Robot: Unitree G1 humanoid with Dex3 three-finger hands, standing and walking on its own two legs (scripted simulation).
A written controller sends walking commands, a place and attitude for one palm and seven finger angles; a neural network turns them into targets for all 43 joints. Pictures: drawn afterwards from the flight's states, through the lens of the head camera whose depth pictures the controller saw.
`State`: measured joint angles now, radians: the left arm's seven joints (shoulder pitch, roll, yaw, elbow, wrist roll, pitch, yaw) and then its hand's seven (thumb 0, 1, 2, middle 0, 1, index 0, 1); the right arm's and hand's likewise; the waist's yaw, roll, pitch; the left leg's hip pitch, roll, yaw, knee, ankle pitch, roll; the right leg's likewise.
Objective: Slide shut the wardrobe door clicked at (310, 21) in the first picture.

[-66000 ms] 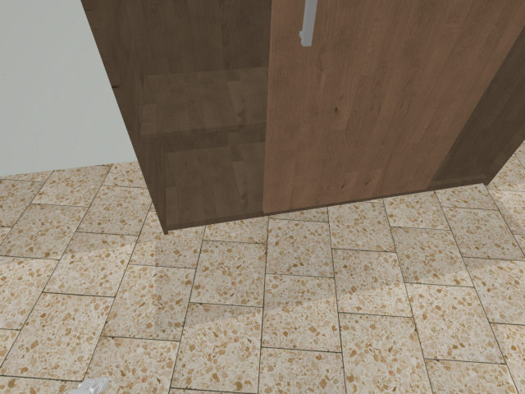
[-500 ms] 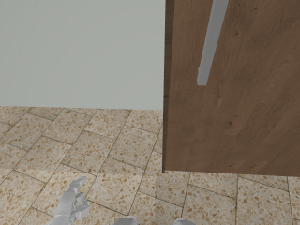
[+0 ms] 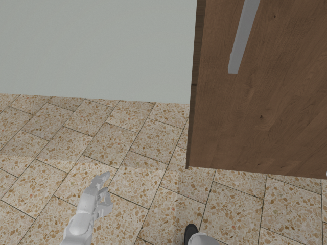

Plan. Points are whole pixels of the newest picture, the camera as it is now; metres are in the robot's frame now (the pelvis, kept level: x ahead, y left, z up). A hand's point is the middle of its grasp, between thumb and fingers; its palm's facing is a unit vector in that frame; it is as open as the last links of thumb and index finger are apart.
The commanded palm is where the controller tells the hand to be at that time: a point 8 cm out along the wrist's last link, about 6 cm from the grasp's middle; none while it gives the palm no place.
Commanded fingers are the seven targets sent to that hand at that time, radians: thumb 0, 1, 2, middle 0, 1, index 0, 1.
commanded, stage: step back with the hand held close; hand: right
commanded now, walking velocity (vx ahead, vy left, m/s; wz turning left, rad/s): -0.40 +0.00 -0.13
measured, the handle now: (248, 4) +0.56 -0.17 +0.26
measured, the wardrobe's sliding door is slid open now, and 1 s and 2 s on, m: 0.00 0.00 0.00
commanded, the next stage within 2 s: stop stepping back and stand still in 0.22 s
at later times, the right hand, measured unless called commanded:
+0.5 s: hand out of the picture +0.07 -0.30 +0.18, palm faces +0.38 +0.82 -0.44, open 7.5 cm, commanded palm +0.03 -0.33 +0.18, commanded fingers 0.00 -0.90 -0.90 0.20 0.30 0.20 0.30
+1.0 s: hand out of the picture +0.02 -0.36 +0.18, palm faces +0.51 +0.80 -0.30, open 7.4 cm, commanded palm -0.04 -0.38 +0.18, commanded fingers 0.00 -0.90 -0.90 0.20 0.30 0.20 0.30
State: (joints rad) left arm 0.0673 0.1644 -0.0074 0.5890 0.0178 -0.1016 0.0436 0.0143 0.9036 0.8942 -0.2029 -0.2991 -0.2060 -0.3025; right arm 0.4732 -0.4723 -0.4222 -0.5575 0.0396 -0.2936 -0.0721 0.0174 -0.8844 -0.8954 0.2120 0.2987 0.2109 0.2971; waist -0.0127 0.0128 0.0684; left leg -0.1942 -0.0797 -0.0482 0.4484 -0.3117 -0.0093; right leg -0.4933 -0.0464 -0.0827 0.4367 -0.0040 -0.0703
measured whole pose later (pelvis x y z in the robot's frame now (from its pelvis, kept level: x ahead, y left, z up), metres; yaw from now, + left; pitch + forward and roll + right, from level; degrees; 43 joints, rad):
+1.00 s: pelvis -0.19 -0.08 -0.02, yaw +1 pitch -2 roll +2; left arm 0.27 0.23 0.01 0.67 0.00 -0.08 0.09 0.02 0.90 0.89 -0.20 -0.30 -0.20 -0.30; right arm 0.43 -0.40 -0.45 -0.51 0.04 -0.15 -0.16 0.01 -0.88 -0.90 0.21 0.30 0.21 0.30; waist 0.00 0.06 -0.06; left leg -0.34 0.02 0.12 0.73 -0.46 0.05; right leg -0.35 -0.08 -0.01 0.69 -0.38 -0.03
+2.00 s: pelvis -0.15 -0.10 +0.00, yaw -4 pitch +1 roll +0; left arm 0.17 0.25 0.03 0.64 -0.02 -0.11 0.04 0.01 0.91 0.90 -0.20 -0.30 -0.20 -0.30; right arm 0.49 -0.42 -0.33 -0.35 0.01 -0.20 -0.09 0.01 -0.89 -0.90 0.21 0.30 0.21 0.30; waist -0.01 -0.02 0.02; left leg -0.26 0.00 0.04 0.53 -0.28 0.01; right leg -0.27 -0.01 -0.04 0.52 -0.27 -0.01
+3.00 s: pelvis -0.16 -0.11 +0.01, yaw -3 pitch -1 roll +0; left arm 0.25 0.16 0.01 1.12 0.02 0.00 0.03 0.01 0.92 0.89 -0.20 -0.30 -0.20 -0.30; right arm 0.22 -0.16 -0.01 1.12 -0.01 -0.01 -0.03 0.01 -0.92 -0.90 0.20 0.30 0.20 0.29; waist 0.01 -0.01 0.05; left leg -0.18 0.02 0.01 0.40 -0.21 -0.01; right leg -0.18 0.02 -0.07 0.39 -0.20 -0.04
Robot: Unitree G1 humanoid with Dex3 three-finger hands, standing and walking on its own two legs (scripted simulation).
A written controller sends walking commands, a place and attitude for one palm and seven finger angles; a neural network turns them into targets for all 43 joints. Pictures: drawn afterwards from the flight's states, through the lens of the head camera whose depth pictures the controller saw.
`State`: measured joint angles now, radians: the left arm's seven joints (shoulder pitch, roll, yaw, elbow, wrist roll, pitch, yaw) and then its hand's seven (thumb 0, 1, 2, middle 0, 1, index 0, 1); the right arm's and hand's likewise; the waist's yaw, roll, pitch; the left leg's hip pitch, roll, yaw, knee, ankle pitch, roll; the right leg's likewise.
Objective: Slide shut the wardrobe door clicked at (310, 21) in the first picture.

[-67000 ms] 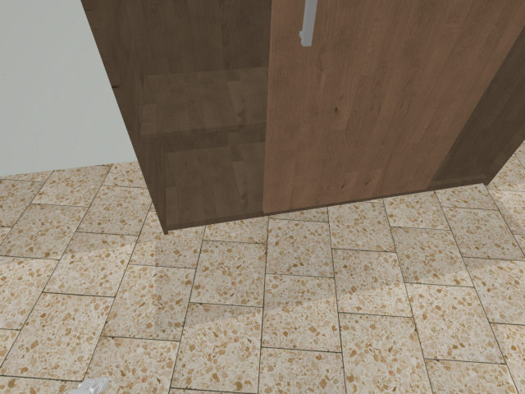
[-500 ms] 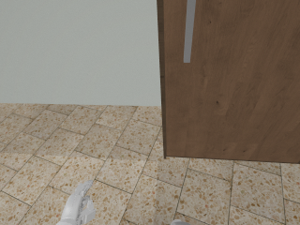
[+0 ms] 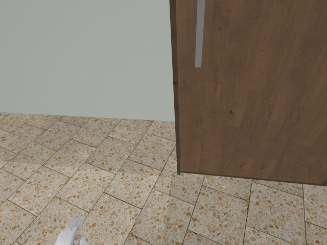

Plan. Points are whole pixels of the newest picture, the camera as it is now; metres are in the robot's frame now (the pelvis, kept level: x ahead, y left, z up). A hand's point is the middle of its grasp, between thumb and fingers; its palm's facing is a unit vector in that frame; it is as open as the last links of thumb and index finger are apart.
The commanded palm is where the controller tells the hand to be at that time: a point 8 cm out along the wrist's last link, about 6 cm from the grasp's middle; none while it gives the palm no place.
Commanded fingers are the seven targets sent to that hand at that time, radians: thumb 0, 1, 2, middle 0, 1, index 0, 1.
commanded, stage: stop stepping back and stand still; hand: right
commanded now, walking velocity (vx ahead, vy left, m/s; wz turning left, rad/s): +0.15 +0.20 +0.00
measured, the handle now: (200, 19) +0.75 -0.10 +0.27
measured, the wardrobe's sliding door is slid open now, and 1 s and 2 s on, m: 0.00 0.00 0.00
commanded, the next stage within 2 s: let the arm hang, fingers relaxed in 0.86 s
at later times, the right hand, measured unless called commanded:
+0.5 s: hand out of the picture +0.21 -0.29 +0.19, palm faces +0.51 +0.74 -0.44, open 7.5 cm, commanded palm +0.14 -0.32 +0.20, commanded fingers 0.00 -0.90 -0.90 0.20 0.30 0.20 0.30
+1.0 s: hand (326, 170) +0.23 -0.29 +0.15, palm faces +0.37 +0.77 -0.53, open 7.4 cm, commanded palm none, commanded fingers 0.00 -0.90 -0.90 0.20 0.30 0.20 0.30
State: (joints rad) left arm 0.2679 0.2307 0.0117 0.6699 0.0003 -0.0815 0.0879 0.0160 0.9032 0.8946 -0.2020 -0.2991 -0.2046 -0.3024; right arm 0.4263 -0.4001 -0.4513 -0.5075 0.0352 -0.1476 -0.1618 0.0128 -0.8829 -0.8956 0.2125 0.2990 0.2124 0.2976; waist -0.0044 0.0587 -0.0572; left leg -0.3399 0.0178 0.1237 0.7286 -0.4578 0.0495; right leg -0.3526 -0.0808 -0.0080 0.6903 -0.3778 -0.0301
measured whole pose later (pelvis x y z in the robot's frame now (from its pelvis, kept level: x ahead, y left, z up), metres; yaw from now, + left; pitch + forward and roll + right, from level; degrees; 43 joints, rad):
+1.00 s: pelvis +0.04 -0.02 +0.02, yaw -5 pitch +1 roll +0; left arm 0.17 0.25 0.03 0.64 -0.02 -0.11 0.04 0.01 0.91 0.90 -0.20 -0.30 -0.20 -0.30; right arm 0.49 -0.42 -0.33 -0.35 0.01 -0.20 -0.09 0.01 -0.89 -0.90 0.21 0.30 0.21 0.30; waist -0.01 -0.02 0.02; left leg -0.26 0.00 0.04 0.53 -0.28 0.01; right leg -0.27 -0.01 -0.04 0.52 -0.27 -0.01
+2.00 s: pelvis +0.03 -0.03 +0.03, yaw -4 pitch -1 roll +0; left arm 0.25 0.16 0.01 1.12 0.02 0.00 0.03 0.01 0.92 0.89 -0.20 -0.30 -0.20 -0.30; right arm 0.22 -0.16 -0.01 1.12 -0.01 -0.01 -0.03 0.01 -0.92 -0.90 0.20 0.30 0.20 0.29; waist 0.01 -0.01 0.05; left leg -0.18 0.02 0.01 0.40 -0.21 -0.01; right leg -0.18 0.02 -0.07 0.39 -0.20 -0.04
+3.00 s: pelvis +0.06 -0.03 +0.03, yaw -4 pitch -1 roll +0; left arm 0.12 0.27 0.01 1.13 0.01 0.00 0.02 0.01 0.91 0.89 -0.20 -0.30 -0.20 -0.30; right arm 0.12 -0.26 -0.02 1.13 -0.01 -0.02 -0.01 0.01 -0.90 -0.90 0.20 0.30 0.20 0.29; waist 0.01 -0.01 0.06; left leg -0.10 0.01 0.02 0.32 -0.21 0.00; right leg -0.10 0.00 -0.06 0.31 -0.20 -0.02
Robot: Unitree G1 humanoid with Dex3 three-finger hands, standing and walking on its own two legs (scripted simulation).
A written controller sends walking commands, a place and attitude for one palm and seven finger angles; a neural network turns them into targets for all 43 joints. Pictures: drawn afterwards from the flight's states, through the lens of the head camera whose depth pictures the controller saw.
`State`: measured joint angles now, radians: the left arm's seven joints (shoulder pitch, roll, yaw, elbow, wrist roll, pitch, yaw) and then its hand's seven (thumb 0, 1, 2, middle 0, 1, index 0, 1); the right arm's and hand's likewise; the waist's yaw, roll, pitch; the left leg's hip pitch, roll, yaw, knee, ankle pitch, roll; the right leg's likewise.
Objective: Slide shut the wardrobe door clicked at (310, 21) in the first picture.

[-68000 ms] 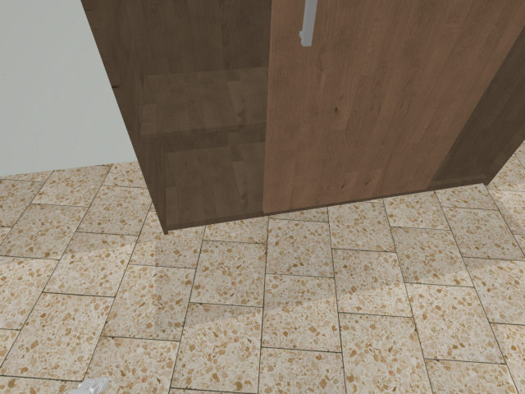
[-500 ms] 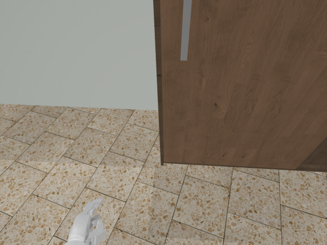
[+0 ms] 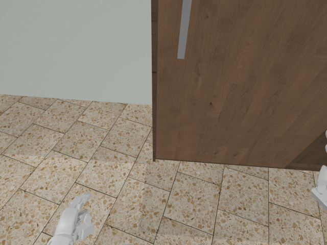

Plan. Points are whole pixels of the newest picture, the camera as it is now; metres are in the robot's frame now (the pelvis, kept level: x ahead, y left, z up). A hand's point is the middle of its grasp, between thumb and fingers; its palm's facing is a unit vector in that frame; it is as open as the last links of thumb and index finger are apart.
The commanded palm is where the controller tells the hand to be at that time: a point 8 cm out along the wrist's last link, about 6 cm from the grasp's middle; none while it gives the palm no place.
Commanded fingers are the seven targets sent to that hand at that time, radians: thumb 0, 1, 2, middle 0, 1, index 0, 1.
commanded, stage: let the arm hang, fingers relaxed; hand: right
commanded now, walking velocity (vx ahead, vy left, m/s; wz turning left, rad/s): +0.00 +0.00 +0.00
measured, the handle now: (186, 4) +0.71 -0.02 +0.25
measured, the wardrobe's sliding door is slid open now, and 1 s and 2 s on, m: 0.00 0.00 0.00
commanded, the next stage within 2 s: look to check the result in 1.06 s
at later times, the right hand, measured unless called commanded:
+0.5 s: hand out of the picture -0.06 -0.20 -0.17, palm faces +0.01 +0.98 -0.22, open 7.2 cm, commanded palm none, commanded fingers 0.00 -0.90 -0.90 0.20 0.30 0.20 0.30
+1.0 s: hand out of the picture +0.01 -0.20 -0.17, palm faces -0.01 +0.98 -0.21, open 7.4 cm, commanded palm none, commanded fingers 0.00 -0.90 -0.90 0.20 0.30 0.20 0.30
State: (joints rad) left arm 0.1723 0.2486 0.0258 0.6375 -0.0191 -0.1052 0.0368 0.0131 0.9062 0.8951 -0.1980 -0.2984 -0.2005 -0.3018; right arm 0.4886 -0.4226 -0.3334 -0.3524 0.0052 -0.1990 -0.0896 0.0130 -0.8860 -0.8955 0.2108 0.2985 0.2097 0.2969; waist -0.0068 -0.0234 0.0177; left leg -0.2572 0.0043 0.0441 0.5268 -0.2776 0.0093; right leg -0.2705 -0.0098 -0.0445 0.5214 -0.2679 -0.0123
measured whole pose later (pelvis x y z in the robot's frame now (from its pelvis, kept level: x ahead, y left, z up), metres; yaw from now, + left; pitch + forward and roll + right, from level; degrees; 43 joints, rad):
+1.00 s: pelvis -0.01 -0.02 +0.01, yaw +1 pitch -1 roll +0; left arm 0.25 0.16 0.01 1.12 0.02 0.00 0.03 0.01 0.92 0.89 -0.20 -0.30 -0.20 -0.30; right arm 0.22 -0.16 -0.01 1.12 -0.01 -0.01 -0.03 0.01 -0.92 -0.90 0.20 0.30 0.20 0.29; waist 0.01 -0.01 0.05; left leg -0.18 0.02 0.01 0.40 -0.21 -0.01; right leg -0.18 0.02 -0.07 0.39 -0.20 -0.04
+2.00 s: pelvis +0.02 -0.01 +0.01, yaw +1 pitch -1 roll +0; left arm 0.12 0.27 0.01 1.13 0.01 0.00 0.02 0.01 0.91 0.89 -0.20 -0.30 -0.20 -0.30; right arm 0.12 -0.26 -0.02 1.13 -0.01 -0.02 -0.01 0.01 -0.90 -0.90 0.20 0.30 0.20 0.29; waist 0.01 -0.01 0.06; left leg -0.10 0.01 0.02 0.32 -0.21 0.00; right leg -0.10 0.00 -0.06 0.31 -0.20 -0.02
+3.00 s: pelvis +0.02 +0.00 +0.01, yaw +1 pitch -1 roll +0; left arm 0.11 0.30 0.01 1.14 0.01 0.00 0.02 0.01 0.91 0.89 -0.20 -0.30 -0.20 -0.30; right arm 0.11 -0.29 -0.02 1.13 -0.01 -0.02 -0.01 0.01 -0.90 -0.90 0.20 0.30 0.20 0.30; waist 0.02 -0.01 0.06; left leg -0.07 -0.01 0.03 0.28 -0.19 0.02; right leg -0.08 -0.01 -0.06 0.29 -0.19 0.00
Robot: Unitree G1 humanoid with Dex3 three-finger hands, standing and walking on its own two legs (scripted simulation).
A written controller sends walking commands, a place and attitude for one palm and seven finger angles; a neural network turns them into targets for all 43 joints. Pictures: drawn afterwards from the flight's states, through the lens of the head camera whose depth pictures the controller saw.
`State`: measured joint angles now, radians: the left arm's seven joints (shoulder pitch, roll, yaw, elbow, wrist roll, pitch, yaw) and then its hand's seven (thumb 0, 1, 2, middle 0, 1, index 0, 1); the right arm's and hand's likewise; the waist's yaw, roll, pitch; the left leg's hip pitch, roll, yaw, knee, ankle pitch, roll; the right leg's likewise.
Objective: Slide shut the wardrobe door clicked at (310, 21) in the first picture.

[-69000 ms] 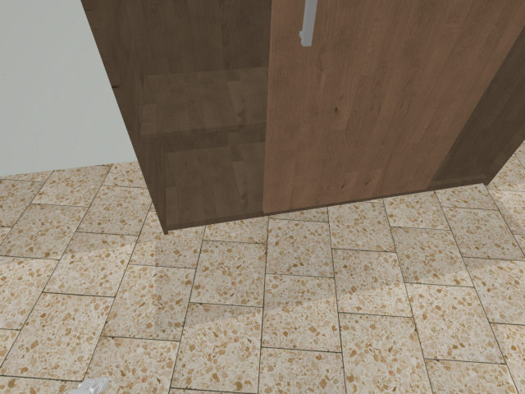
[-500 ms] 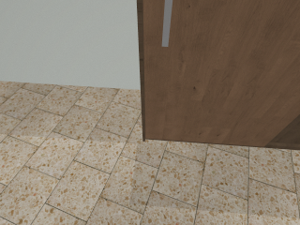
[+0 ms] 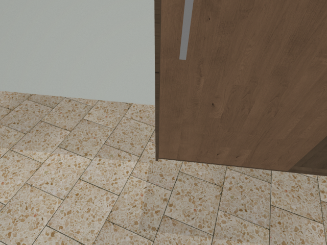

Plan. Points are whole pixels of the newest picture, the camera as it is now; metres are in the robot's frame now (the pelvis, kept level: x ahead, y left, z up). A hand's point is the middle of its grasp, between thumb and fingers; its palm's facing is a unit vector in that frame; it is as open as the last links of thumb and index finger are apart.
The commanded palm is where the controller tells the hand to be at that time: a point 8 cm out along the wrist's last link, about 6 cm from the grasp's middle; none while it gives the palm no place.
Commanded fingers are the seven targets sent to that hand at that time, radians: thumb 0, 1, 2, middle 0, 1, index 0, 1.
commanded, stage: let the arm hang, fingers relaxed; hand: right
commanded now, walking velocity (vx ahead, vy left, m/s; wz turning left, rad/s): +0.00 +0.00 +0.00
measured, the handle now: (188, 6) +0.72 -0.02 +0.25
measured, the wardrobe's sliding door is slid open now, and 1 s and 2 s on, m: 0.00 0.00 0.00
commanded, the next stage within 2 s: look to check the result in 0.06 s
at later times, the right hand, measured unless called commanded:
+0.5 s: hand out of the picture +0.05 -0.19 -0.17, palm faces +0.00 +0.97 -0.24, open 7.4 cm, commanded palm none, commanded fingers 0.00 -0.90 -0.90 0.20 0.30 0.20 0.30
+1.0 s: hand out of the picture +0.09 -0.21 -0.16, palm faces +0.00 +0.96 -0.29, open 7.4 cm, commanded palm none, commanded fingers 0.00 -0.90 -0.90 0.20 0.30 0.20 0.30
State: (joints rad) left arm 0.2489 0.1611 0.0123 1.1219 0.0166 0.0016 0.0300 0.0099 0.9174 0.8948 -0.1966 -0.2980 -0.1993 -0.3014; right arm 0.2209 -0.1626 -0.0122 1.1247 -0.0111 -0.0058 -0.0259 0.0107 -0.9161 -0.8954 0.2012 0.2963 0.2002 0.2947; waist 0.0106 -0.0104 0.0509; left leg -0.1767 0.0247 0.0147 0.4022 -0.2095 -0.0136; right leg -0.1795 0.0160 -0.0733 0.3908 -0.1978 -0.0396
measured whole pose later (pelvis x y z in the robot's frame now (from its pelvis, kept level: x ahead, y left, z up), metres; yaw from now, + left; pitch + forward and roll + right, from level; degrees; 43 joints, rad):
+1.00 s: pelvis +0.03 +0.01 +0.00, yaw +0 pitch -1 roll +0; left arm 0.12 0.27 0.01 1.13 0.01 0.00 0.02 0.01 0.91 0.89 -0.20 -0.30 -0.20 -0.30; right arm 0.12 -0.26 -0.02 1.13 -0.01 -0.02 -0.01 0.01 -0.90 -0.90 0.20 0.30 0.20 0.29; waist 0.01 -0.01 0.06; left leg -0.10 0.01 0.02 0.32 -0.21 0.00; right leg -0.10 0.00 -0.06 0.31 -0.20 -0.02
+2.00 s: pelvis +0.03 +0.02 +0.01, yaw +0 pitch -1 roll +0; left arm 0.11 0.30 0.01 1.14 0.01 0.00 0.02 0.01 0.91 0.89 -0.20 -0.30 -0.20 -0.30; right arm 0.11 -0.29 -0.02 1.13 -0.01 -0.02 -0.01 0.01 -0.90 -0.90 0.20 0.30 0.20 0.30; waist 0.02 -0.01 0.06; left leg -0.07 -0.01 0.03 0.28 -0.19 0.02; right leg -0.08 -0.01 -0.06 0.29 -0.19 0.00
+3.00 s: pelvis +0.04 +0.01 +0.01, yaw +0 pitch -1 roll +0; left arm 0.09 0.31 0.01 1.14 0.01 -0.01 0.02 0.01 0.91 0.89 -0.20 -0.30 -0.20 -0.30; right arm 0.10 -0.31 -0.02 1.12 -0.01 -0.02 -0.01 0.01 -0.90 -0.90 0.20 0.30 0.20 0.30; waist 0.01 0.00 0.06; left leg -0.06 0.00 0.03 0.28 -0.20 0.01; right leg -0.07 0.00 -0.06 0.27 -0.19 -0.01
